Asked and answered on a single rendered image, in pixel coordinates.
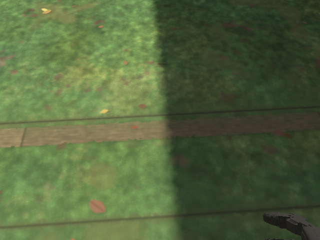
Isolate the right robot hand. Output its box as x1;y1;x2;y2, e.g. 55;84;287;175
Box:
263;212;320;240

